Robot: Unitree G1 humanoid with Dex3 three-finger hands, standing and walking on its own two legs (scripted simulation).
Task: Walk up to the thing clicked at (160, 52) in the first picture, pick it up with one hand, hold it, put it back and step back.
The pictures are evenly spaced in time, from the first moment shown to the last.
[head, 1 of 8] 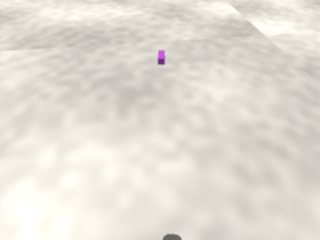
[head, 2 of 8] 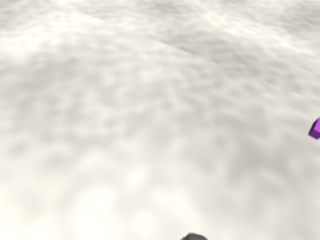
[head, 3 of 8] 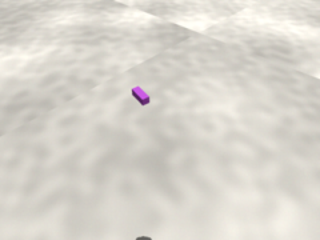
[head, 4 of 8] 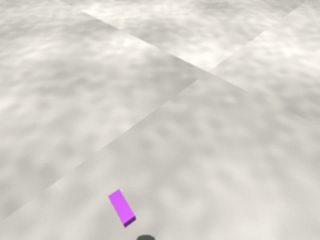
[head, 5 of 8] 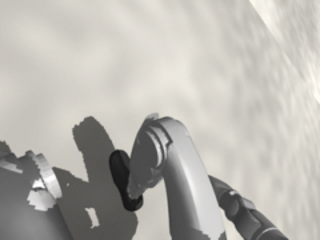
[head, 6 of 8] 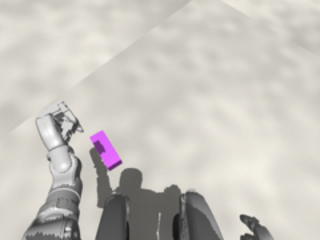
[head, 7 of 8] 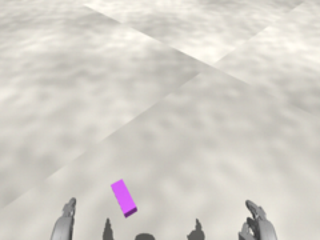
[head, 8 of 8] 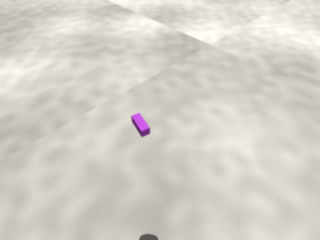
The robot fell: no
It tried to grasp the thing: yes
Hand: left
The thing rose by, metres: 0.00
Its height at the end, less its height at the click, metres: +0.00
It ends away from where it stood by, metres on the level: 0.01
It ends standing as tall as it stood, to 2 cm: yes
